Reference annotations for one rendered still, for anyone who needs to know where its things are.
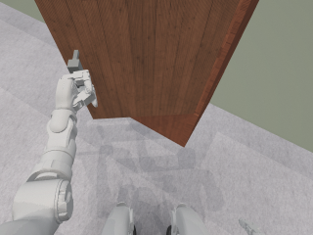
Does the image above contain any robot left upper arm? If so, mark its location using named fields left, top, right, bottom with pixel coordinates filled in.
left=0, top=178, right=73, bottom=235

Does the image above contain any robot left thigh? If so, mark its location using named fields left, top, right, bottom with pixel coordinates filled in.
left=100, top=206, right=134, bottom=235

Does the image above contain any robot right thigh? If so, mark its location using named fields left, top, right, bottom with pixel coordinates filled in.
left=170, top=207, right=210, bottom=235

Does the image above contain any left robot hand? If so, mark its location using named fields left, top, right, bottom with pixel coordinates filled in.
left=55, top=70, right=98, bottom=115

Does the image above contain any left robot forearm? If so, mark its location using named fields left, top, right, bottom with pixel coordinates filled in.
left=12, top=109, right=78, bottom=221

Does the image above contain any right robot hand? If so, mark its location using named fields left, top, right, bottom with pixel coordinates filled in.
left=239, top=217, right=265, bottom=235

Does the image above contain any handle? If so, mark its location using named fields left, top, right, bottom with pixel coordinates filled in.
left=67, top=50, right=84, bottom=88

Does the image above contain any robot thigh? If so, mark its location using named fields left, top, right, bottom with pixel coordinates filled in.
left=100, top=206, right=134, bottom=235
left=170, top=207, right=210, bottom=235

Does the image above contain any cupboard door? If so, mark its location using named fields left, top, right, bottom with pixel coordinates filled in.
left=34, top=0, right=240, bottom=119

